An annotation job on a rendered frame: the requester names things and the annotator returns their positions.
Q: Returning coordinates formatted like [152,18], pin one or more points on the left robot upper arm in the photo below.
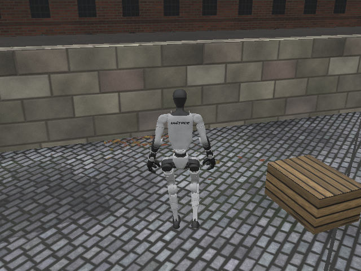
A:
[160,128]

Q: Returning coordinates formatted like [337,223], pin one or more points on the robot right forearm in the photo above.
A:
[208,149]

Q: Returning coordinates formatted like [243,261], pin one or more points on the robot right thigh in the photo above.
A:
[194,167]

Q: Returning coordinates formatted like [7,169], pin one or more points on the robot right hand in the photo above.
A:
[210,161]

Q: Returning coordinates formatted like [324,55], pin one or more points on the robot left hand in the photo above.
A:
[151,164]

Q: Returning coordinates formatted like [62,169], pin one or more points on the robot thigh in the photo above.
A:
[194,167]
[167,167]

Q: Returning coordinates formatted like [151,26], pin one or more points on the robot left forearm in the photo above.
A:
[153,151]

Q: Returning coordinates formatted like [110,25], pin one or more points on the robot left thigh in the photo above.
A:
[167,167]

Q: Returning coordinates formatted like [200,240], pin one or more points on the right robot upper arm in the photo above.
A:
[200,128]

